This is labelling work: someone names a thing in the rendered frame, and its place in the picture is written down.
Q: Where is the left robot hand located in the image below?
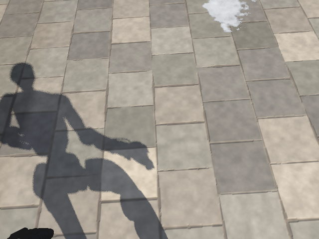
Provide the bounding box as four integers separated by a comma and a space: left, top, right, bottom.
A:
7, 227, 54, 239

